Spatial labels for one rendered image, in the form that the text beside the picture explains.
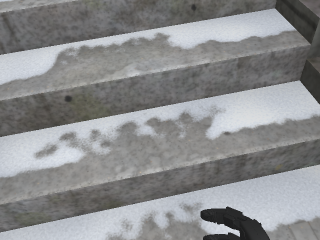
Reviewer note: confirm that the right robot hand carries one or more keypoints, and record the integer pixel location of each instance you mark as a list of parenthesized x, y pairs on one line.
[(249, 229)]

